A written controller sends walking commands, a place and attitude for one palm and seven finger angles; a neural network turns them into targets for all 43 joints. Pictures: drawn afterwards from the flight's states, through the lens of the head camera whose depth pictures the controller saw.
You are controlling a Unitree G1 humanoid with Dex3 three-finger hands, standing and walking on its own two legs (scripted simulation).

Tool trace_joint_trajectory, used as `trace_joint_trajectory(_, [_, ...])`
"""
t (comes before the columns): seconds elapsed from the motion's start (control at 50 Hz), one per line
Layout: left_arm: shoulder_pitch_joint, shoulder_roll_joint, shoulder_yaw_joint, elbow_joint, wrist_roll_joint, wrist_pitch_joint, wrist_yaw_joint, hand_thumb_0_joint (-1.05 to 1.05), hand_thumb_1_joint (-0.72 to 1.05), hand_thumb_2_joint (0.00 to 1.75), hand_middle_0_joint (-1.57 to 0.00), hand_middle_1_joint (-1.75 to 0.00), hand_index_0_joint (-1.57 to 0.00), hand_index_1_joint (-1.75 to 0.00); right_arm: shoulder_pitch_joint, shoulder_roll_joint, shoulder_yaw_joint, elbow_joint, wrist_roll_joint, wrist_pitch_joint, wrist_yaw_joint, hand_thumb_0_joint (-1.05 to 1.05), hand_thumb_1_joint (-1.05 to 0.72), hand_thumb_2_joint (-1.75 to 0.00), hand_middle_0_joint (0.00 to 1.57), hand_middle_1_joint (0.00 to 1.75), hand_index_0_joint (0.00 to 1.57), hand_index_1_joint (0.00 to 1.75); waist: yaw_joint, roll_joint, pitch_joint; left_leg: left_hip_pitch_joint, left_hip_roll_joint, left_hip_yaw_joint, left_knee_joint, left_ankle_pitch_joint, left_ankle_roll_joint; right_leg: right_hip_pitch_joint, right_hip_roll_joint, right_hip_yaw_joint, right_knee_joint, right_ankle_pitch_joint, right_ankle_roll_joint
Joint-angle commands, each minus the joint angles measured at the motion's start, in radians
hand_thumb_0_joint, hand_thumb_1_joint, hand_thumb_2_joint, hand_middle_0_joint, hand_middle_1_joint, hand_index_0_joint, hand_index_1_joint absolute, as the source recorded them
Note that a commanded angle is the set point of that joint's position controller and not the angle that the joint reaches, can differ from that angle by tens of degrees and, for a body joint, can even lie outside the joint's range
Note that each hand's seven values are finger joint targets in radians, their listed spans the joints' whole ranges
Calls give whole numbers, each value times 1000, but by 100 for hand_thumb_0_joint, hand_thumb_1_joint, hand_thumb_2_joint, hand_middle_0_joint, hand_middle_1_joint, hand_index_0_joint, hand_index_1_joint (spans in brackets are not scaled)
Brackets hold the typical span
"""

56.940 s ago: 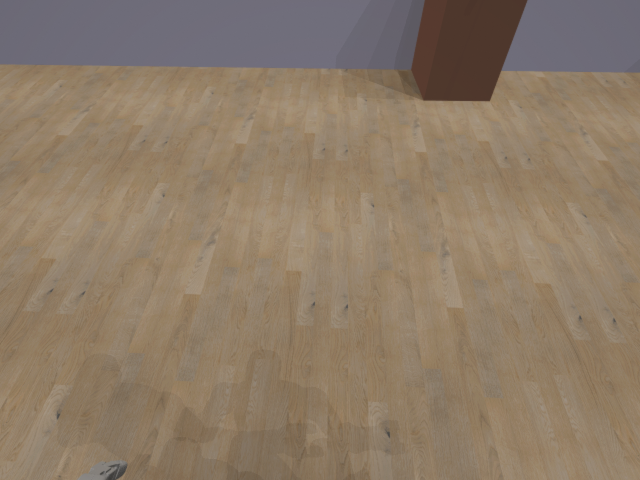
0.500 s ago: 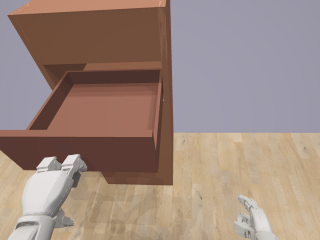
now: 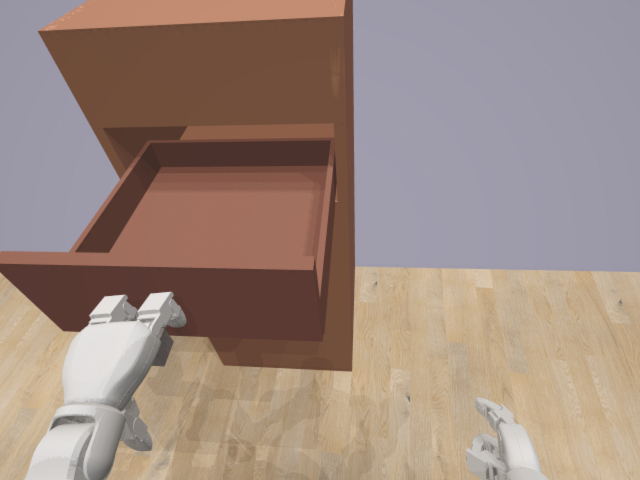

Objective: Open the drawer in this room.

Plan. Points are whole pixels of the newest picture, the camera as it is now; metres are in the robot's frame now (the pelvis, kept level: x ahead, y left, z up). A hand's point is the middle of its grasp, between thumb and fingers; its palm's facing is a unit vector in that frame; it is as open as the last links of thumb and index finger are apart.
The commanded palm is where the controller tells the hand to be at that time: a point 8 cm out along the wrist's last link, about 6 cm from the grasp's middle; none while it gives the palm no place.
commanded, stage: lift the hand off the handle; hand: left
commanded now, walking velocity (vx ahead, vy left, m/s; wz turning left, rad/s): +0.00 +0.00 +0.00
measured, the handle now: (157, 332) +0.26 +0.24 +0.07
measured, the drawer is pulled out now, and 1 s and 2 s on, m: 0.30 0.30 0.30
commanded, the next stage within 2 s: draw the hand back to the body in 1.18 s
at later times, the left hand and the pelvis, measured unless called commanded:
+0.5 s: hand (108, 335) +0.21 +0.25 +0.14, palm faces +0.15 -0.08 -0.99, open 13.8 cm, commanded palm +0.18 +0.24 +0.20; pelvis -0.01 +0.01 +0.01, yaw +1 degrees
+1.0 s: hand (80, 289) +0.22 +0.25 +0.21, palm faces +0.19 -0.05 -0.98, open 13.8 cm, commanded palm +0.18 +0.25 +0.27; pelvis -0.01 +0.01 +0.02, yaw +1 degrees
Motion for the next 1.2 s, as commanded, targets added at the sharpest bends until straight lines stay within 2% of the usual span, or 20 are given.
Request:
trace_joint_trajectory(0.0, [-115,215,196,-253,-24,18,36,0,-50,30,-30,-120,-30,-120,-176,-98,-21,-180,2,-57,-11,0,-90,-90,20,30,20,30,14,-32,-132,193,-70,30,-72,216,50,-27,25,2,-144,354,9])
trace_joint_trajectory(0.18, [-151,184,126,-317,-63,66,-80,0,-50,30,-30,-120,-30,-120,-199,-108,-11,-186,13,-53,-7,0,-90,-90,20,30,20,30,4,-37,-93,248,-64,29,-141,228,52,19,24,-12,-201,322,14])
trace_joint_trajectory(0.44, [-262,258,196,-408,-75,84,-128,0,-50,30,-30,-120,-30,-120,-238,-105,5,-183,27,-53,11,0,-90,-90,20,30,20,30,27,11,-88,306,-51,18,-203,251,36,84,31,-20,-255,275,2])
trace_joint_trajectory(0.46, [-284,214,144,-407,-67,90,-138,0,-50,30,-30,-120,-30,-120,-229,-97,13,-185,22,-56,18,0,-90,-90,20,30,20,30,26,0,-101,308,-57,18,-210,259,38,84,28,-26,-255,270,4])
trace_joint_trajectory(0.56, [-321,209,102,-449,-74,133,-193,0,-50,30,-30,-120,-30,-120,-253,-98,24,-194,27,-54,30,0,-90,-90,20,30,20,30,29,-2,-112,322,-58,16,-235,266,39,112,29,-27,-264,268,5])
trace_joint_trajectory(0.6, [-320,225,113,-436,-73,146,-210,0,-50,30,-30,-120,-30,-120,-252,-106,19,-189,28,-44,33,0,-90,-90,20,30,20,30,27,-29,-81,320,-55,17,-249,265,41,118,30,-26,-278,281,8])
trace_joint_trajectory(0.64, [-332,302,193,-456,-93,150,-221,0,-50,30,-30,-120,-30,-120,-273,-110,22,-191,35,-46,33,0,-90,-90,20,30,20,30,37,-20,-94,320,-50,13,-241,266,39,141,32,-17,-274,295,3])
trace_joint_trajectory(0.66, [-339,264,154,-454,-80,151,-231,0,-50,30,-30,-120,-30,-120,-269,-98,33,-194,29,-47,38,0,-90,-90,20,30,20,30,42,-23,-116,324,-60,19,-240,282,42,146,26,-20,-272,296,6])
trace_joint_trajectory(0.68, [-311,280,179,-409,-93,157,-236,0,-50,30,-30,-120,-30,-120,-260,-101,25,-177,31,-38,37,0,-90,-90,20,30,20,30,32,-32,-73,316,-54,18,-249,277,40,139,29,-23,-284,300,9])
trace_joint_trajectory(0.74, [-386,321,221,-462,-129,155,-251,0,-50,30,-30,-120,-30,-120,-283,-112,28,-195,43,-45,37,0,-90,-90,20,30,20,30,34,-7,-88,319,-53,19,-245,256,36,144,29,-15,-287,290,9])
trace_joint_trajectory(0.8, [-405,276,165,-450,-129,152,-269,0,-50,30,-30,-120,-30,-120,-271,-110,27,-193,38,-49,38,0,-90,-90,20,30,20,30,27,-27,-84,332,-63,23,-247,267,41,129,26,-19,-299,296,17])
trace_joint_trajectory(0.84, [-420,350,239,-470,-157,154,-280,0,-50,30,-30,-120,-30,-120,-285,-116,28,-197,49,-57,37,0,-90,-90,20,30,20,30,31,-5,-93,327,-57,20,-241,249,37,140,28,-8,-294,291,13])
trace_joint_trajectory(0.86, [-456,300,176,-450,-141,155,-293,0,-50,30,-30,-120,-30,-120,-283,-104,38,-198,40,-60,38,0,-90,-90,20,30,20,30,30,-33,-98,322,-70,20,-241,257,42,136,23,-13,-292,285,16])
trace_joint_trajectory(0.88, [-429,341,223,-400,-146,160,-295,0,-50,30,-30,-120,-30,-120,-266,-112,27,-179,41,-54,34,0,-90,-90,20,30,20,30,22,-54,-60,313,-60,22,-246,253,41,126,24,-16,-304,293,20])
trace_joint_trajectory(0.94, [-484,398,275,-464,-171,164,-314,0,-50,30,-30,-120,-30,-120,-293,-125,31,-197,52,-56,34,0,-90,-90,20,30,20,30,32,12,-104,317,-62,21,-235,262,36,153,21,-2,-289,319,15])
trace_joint_trajectory(0.96, [-504,342,211,-465,-167,163,-327,0,-50,30,-30,-120,-30,-120,-294,-108,41,-210,46,-60,38,0,-90,-90,20,30,20,30,36,-5,-119,320,-74,20,-235,275,41,153,18,-8,-284,319,18])
trace_joint_trajectory(1.04, [-505,423,296,-490,-211,161,-344,0,-50,30,-30,-120,-30,-120,-295,-126,32,-208,56,-66,35,0,-90,-90,20,30,20,30,32,14,-110,318,-63,20,-229,263,37,150,20,-3,-285,330,18])
trace_joint_trajectory(1.08, [-469,376,258,-376,-194,173,-358,0,-50,30,-30,-120,-30,-120,-272,-120,31,-189,50,-60,35,0,-90,-90,20,30,20,30,23,-42,-59,292,-64,23,-238,254,38,120,22,-15,-293,307,24])
trace_joint_trajectory(1.14, [-482,408,287,-396,-224,175,-373,0,-50,30,-30,-120,-30,-120,-280,-137,33,-205,63,-60,37,0,-90,-90,20,30,20,30,27,-26,-60,277,-60,22,-235,218,34,123,20,-6,-290,288,22])
trace_joint_trajectory(1.18, [-473,373,251,-359,-204,175,-379,0,-50,30,-30,-120,-30,-120,-270,-126,34,-202,56,-57,37,0,-90,-90,20,30,20,30,22,-52,-59,275,-64,22,-238,222,39,113,23,-16,-290,274,25])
